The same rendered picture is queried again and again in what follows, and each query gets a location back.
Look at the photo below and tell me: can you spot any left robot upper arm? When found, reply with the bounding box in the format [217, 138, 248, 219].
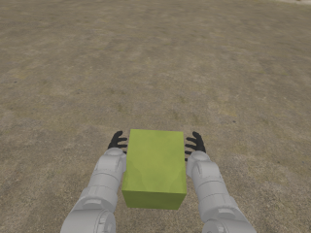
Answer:
[61, 208, 116, 233]

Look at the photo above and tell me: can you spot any carton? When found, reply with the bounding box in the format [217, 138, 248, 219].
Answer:
[121, 129, 187, 211]

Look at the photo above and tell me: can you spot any left robot hand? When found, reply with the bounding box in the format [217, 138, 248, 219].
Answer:
[107, 131, 127, 154]

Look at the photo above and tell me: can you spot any robot left forearm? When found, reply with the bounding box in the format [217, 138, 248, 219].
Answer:
[60, 148, 126, 233]

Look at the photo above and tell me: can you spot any right robot upper arm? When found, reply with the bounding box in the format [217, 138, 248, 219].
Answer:
[201, 216, 257, 233]

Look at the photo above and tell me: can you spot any right robot hand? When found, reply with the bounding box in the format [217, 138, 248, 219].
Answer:
[185, 131, 206, 161]

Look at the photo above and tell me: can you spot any robot right forearm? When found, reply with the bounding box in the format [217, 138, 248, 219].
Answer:
[186, 150, 251, 224]

